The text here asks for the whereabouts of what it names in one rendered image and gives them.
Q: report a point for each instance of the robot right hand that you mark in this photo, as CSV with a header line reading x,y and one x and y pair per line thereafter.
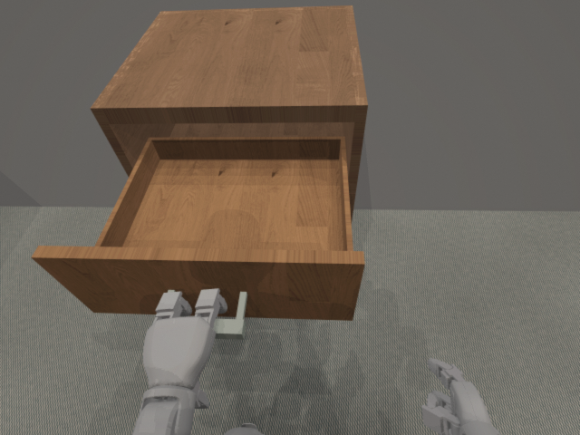
x,y
445,414

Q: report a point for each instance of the drawer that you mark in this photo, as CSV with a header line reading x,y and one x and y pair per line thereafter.
x,y
269,216

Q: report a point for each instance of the robot left forearm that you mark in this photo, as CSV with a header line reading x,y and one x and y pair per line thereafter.
x,y
166,410

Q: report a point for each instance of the handle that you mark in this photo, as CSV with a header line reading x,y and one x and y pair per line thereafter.
x,y
232,328

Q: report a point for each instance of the cabinet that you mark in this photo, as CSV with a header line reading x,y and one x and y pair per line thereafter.
x,y
254,72

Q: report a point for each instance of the robot left hand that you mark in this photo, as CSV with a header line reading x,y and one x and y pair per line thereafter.
x,y
176,349

